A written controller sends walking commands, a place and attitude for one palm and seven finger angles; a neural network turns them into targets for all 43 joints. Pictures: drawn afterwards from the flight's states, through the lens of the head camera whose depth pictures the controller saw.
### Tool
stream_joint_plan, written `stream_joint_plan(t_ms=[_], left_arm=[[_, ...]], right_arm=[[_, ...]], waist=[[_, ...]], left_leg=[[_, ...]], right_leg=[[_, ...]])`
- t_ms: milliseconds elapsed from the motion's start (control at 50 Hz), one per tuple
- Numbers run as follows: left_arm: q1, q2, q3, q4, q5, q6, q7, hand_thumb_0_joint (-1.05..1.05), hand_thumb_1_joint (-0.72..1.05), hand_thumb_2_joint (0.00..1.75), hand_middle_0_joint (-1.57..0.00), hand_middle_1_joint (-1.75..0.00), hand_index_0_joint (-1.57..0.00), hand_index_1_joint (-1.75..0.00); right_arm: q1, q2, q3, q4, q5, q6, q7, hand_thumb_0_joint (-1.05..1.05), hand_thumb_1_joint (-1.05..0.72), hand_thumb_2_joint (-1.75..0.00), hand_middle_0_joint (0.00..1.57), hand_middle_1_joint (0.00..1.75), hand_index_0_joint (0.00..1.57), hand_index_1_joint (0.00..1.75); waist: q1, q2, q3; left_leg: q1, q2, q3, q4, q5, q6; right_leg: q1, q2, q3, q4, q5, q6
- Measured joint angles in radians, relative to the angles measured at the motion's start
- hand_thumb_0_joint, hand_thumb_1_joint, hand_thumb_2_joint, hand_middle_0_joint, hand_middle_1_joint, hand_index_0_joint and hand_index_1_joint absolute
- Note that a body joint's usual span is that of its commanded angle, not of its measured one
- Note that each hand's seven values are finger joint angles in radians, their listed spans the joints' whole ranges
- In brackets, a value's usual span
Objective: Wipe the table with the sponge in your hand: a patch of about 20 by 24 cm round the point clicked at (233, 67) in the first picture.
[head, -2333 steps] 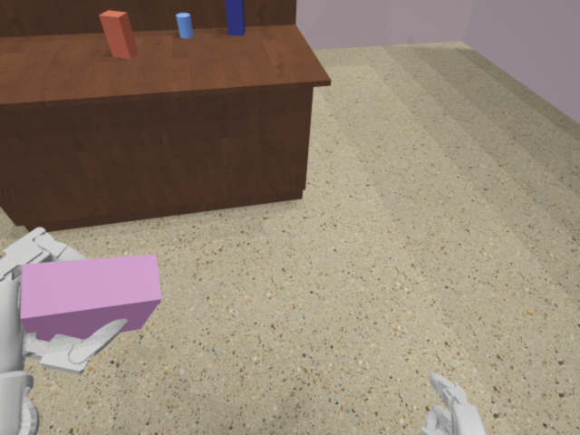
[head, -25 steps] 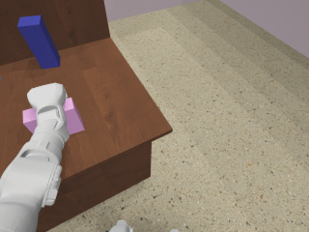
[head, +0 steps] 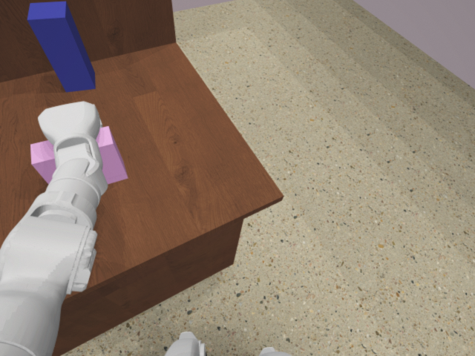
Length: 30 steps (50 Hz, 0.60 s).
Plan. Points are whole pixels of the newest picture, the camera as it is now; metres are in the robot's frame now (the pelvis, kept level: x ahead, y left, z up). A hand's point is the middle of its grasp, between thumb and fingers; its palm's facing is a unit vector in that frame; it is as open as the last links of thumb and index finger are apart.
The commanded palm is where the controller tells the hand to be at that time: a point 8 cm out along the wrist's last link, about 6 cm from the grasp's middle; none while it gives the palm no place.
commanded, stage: wipe forward along the middle lane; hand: left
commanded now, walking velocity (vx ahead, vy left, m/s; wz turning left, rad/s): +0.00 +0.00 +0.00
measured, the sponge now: (87, 168) +0.47 +0.27 -0.02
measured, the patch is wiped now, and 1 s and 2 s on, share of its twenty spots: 0.95 1.00 1.00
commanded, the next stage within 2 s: slide back across to the first lane in 0.10 s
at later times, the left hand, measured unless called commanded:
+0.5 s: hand (65, 139) +0.49 +0.30 +0.03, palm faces -0.10 -0.01 -0.99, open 9.1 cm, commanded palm +0.47 +0.28 +0.08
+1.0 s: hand (31, 151) +0.46 +0.35 +0.03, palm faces -0.13 -0.02 -0.99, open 9.1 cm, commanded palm +0.44 +0.32 +0.07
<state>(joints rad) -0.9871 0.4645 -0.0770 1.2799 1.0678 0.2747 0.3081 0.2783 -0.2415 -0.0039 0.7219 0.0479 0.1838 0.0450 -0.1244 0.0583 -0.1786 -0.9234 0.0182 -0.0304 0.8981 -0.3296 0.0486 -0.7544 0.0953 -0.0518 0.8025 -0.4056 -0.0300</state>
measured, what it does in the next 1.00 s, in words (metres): stands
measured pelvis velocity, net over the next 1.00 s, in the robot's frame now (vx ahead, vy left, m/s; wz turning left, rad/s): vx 0.02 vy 0.00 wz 0.01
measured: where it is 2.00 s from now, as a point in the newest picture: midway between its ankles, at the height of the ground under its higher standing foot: outside the picture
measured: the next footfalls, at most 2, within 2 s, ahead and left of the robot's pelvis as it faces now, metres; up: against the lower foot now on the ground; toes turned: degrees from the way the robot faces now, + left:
none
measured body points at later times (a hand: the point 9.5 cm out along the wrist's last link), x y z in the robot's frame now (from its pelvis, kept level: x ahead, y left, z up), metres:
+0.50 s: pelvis +0.00 +0.02 +0.00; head +0.09 +0.05 +0.44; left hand +0.49 +0.29 +0.09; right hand -0.02 -0.24 -0.12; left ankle +0.05 +0.08 -0.69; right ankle -0.02 -0.11 -0.69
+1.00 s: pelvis +0.02 +0.00 +0.01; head +0.11 +0.03 +0.45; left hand +0.47 +0.34 +0.09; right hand +0.07 -0.27 -0.11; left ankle +0.05 +0.08 -0.69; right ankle -0.02 -0.11 -0.69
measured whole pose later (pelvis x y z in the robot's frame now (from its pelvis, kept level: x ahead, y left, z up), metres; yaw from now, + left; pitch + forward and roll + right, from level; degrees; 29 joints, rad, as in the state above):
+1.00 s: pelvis +0.02 +0.00 +0.01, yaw +0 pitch +19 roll -5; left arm -0.82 0.63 0.06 1.18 1.09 0.13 0.26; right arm 0.29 -0.27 -0.01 0.69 0.05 0.20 0.05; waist -0.11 0.05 -0.16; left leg -0.83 0.02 -0.03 0.85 -0.35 0.05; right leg -0.65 0.10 -0.04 0.72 -0.41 -0.03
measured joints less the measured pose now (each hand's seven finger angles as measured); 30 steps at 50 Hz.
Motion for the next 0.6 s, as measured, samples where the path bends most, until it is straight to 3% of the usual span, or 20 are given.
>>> stream_joint_plan(t_ms=[260, 460, 600], left_arm=[[-0.139, 0.049, 0.016, 0.095, 0.031, 0.039, -0.001, 0.0, -0.52, 1.1, -0.88, -1.42, -0.89, -1.47], [-0.033, 0.08, 0.063, 0.016, 0.035, 0.003, -0.015, 0.0, -0.5, 1.09, -0.86, -1.44, -0.87, -1.49], [0.029, 0.1, 0.077, 0.007, 0.014, -0.029, -0.011, 0.0, -0.48, 1.08, -0.84, -1.46, -0.85, -1.51]], right_arm=[[0.014, 0.002, 0.01, 0.0, -0.015, -0.007, 0.007, 0.0, -0.9, -0.9, 0.2, 0.3, 0.2, 0.3], [0.075, -0.007, 0.008, 0.004, -0.006, 0.007, 0.006, 0.01, -0.9, -0.9, 0.2, 0.3, 0.2, 0.3], [0.082, -0.006, 0.008, 0.006, -0.001, -0.001, 0.009, 0.01, -0.9, -0.9, 0.2, 0.3, 0.2, 0.3]], waist=[[-0.043, -0.001, 0.012], [-0.042, 0.008, 0.009], [-0.029, 0.005, 0.013]], left_leg=[[-0.083, -0.005, 0.005, 0.043, 0.002, 0.02], [-0.037, 0.003, 0.022, 0.017, -0.002, 0.027], [0.019, -0.003, 0.019, -0.014, -0.002, 0.024]], right_leg=[[-0.079, -0.007, 0.001, 0.038, 0.002, 0.02], [-0.034, -0.001, 0.022, -0.001, 0.014, 0.025], [0.025, -0.005, 0.02, -0.037, 0.015, 0.022]])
